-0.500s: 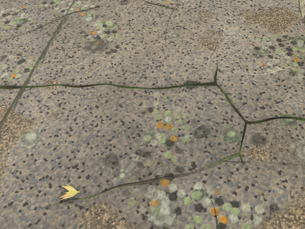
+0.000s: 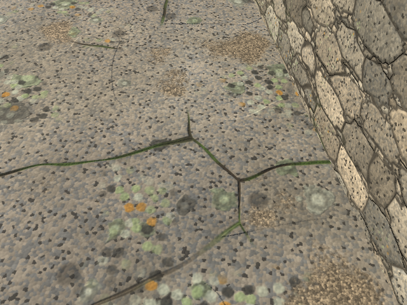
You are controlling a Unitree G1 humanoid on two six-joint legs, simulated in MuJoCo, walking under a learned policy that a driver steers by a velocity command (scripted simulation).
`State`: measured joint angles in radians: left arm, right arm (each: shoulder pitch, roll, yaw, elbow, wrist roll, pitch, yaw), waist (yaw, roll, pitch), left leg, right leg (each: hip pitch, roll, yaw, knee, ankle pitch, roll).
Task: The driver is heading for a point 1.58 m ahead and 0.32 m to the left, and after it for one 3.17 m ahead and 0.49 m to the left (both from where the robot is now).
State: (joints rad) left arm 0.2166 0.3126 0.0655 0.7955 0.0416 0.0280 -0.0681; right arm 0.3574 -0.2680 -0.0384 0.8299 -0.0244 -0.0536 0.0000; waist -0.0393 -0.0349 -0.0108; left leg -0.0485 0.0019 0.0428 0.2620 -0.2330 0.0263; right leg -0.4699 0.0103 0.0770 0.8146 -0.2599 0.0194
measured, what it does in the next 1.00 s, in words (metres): walks ahead: right foot, then left foot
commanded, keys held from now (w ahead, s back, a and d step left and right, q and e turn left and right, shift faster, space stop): w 1.00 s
